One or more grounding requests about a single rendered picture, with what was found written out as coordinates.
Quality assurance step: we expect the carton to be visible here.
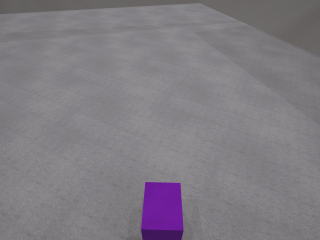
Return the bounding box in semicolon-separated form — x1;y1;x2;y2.
141;182;184;240

